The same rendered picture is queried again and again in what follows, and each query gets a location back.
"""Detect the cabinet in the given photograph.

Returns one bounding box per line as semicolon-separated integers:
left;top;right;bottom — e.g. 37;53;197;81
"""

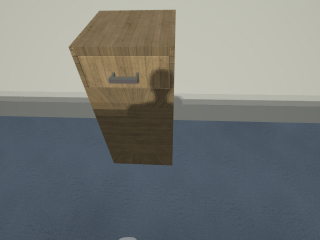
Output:
68;9;176;166

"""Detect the drawer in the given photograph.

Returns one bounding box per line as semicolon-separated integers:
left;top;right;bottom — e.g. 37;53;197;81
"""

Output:
78;55;170;88

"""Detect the handle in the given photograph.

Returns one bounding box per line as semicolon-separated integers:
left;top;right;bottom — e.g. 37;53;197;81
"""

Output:
108;72;139;84

